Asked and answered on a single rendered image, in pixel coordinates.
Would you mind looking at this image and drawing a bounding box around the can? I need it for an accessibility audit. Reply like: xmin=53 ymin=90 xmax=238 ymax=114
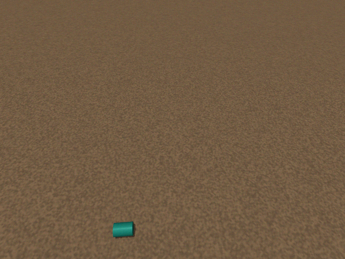
xmin=113 ymin=222 xmax=134 ymax=237

